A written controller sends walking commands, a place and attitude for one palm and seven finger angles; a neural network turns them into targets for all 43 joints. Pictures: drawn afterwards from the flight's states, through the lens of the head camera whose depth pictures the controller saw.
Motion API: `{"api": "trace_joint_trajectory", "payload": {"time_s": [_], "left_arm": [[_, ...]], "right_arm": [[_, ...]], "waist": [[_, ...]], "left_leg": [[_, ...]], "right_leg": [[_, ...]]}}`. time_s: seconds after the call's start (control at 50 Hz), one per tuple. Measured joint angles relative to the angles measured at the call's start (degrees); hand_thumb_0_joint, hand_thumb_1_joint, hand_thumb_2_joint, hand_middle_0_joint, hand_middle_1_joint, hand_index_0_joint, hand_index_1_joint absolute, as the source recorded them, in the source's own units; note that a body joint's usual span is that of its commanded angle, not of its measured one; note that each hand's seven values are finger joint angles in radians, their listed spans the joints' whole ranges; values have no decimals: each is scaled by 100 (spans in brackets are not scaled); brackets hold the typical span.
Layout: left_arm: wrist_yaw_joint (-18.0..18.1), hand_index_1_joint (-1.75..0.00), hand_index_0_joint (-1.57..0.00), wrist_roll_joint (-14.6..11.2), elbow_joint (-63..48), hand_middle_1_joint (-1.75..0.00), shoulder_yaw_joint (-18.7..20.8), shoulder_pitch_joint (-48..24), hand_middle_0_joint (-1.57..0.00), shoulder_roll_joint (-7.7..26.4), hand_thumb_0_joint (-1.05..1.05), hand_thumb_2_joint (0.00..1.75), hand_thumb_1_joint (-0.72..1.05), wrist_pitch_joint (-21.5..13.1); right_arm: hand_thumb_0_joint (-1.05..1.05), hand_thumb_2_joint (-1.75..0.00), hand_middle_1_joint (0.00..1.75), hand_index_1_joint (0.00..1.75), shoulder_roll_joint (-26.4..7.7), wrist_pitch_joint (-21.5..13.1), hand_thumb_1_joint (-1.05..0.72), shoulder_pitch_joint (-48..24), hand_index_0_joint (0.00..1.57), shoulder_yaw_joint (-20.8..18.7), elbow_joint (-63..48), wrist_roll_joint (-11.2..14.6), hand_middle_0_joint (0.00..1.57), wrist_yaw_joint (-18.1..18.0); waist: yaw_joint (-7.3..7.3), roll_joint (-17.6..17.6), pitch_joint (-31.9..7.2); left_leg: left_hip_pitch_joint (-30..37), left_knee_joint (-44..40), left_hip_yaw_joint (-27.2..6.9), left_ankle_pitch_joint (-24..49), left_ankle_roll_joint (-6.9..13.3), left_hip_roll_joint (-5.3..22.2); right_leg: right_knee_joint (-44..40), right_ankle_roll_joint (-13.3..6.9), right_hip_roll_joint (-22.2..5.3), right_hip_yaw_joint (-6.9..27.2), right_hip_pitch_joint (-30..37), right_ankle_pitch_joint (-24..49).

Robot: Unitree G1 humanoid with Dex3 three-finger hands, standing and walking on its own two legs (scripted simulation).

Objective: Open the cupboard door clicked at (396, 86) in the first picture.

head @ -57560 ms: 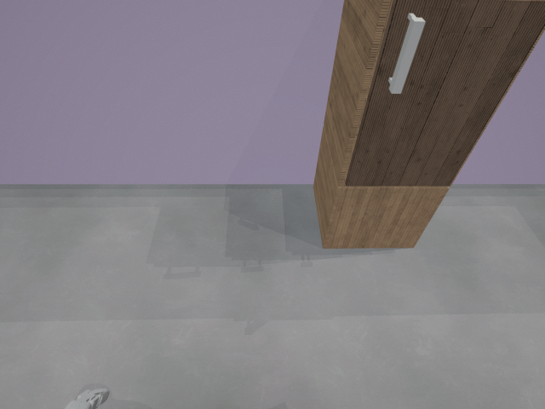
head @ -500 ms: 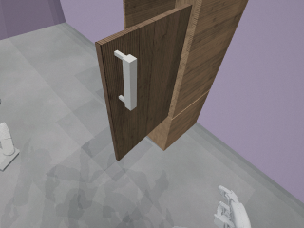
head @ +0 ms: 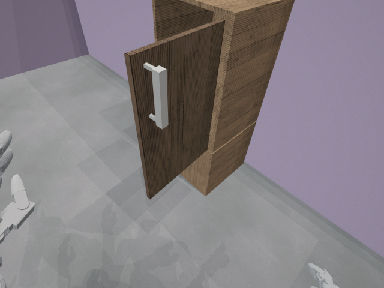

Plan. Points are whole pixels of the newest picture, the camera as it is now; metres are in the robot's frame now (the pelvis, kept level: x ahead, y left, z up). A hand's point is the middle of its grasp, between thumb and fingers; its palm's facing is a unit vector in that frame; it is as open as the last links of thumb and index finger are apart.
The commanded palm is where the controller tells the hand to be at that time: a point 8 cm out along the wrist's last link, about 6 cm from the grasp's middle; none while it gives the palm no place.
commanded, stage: stop stepping back and stand still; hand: left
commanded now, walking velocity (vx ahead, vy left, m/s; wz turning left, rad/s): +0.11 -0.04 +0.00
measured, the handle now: (155, 96) +0.54 +0.13 +0.13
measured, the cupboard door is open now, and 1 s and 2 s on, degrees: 95 95 95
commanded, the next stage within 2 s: let the arm hang, fingers relaxed in 0.32 s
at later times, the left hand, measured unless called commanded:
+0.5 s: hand (45, 227) +0.20 +0.28 +0.07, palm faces +0.27 -0.85 -0.45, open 7.4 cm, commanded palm none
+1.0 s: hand out of the picture -0.05 +0.21 -0.16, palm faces +0.05 -0.97 -0.25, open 7.2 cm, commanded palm none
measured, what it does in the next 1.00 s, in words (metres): stands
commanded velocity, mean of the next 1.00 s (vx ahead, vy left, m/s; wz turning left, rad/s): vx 0.02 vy -0.01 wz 0.00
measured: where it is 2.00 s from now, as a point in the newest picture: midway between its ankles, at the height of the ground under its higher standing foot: outside the picture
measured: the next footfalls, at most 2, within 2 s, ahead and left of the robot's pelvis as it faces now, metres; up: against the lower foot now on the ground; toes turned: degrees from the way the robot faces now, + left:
none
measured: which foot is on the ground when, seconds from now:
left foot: down 0.00-1.00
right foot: down 0.00-1.00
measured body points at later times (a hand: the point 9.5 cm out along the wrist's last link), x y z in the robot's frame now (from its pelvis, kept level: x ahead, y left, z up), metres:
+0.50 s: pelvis -0.02 +0.02 -0.01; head -0.02 +0.01 +0.44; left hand +0.18 +0.32 +0.10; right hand +0.14 -0.22 -0.11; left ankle -0.02 +0.12 -0.74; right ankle -0.01 -0.10 -0.74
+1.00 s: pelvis -0.03 +0.02 +0.00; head -0.01 +0.01 +0.45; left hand -0.05 +0.26 -0.15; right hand -0.04 -0.20 -0.16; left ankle -0.02 +0.12 -0.74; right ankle -0.01 -0.10 -0.74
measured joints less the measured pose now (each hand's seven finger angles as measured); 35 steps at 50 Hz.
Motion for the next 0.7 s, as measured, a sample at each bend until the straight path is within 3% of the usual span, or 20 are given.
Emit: {"api": "trace_joint_trajectory", "payload": {"time_s": [0.12,0.3,0.42,0.46,0.5,0.58,0.66,0.7], "left_arm": [[-37,-30,-21,-1,-210,-30,160,110,-21,263,1,89,89,-94],[-51,-30,-21,-33,140,-30,88,-99,-21,-38,1,89,89,-31],[-76,-30,-21,-19,-10,-30,42,-100,-21,17,1,89,89,59],[-295,-30,-21,188,703,-30,-297,-470,-21,110,1,89,90,-3],[-551,-30,-20,300,1915,-30,-790,-923,-20,-3,0,90,90,419],[-842,-29,-20,408,4495,-30,-1577,-1383,-20,-571,0,90,91,1214],[-928,-29,-20,397,6201,-30,-2104,-1363,-20,-1056,1,89,91,1444],[-853,-29,-20,284,6770,-30,-2112,-1313,-20,-1239,0,89,93,1418]], "right_arm": [[2,-90,30,30,271,-87,-91,-159,20,171,-210,6,20,71],[1,-90,30,30,496,25,-90,-256,20,402,-139,-31,20,117],[1,-90,30,30,539,14,-90,-255,20,454,-138,-38,20,141],[1,-90,30,30,399,-134,-90,-335,20,328,133,-42,20,361],[1,-90,30,30,207,40,-90,-494,20,230,436,-77,20,483],[1,-90,30,30,40,414,-91,-643,20,166,815,-170,20,513],[1,-90,30,30,213,606,-91,-437,20,215,1125,-200,20,492],[1,-90,30,30,326,658,-91,-259,20,248,1337,-207,20,472]], "waist": [[-42,96,33],[89,219,99],[87,130,308],[108,226,239],[116,375,161],[-71,568,158],[-175,232,395],[-162,31,485]], "left_leg": [[-96,376,-10,-169,15,87],[-212,448,52,-177,67,99],[-105,238,71,-61,82,47],[-342,404,13,-75,98,5],[-549,599,9,-137,137,-66],[-746,824,26,-230,204,-139],[-621,736,7,-178,157,-157],[-549,654,-49,-132,133,-135]], "right_leg": [[28,13,80,-9,59,39],[-52,70,92,57,-13,146],[-181,105,47,76,59,214],[-4,112,-6,6,-154,191],[244,144,-85,1,-373,61],[572,196,-168,22,-614,-81],[565,133,-182,4,-517,-90],[451,116,-158,-52,-410,-45]]}}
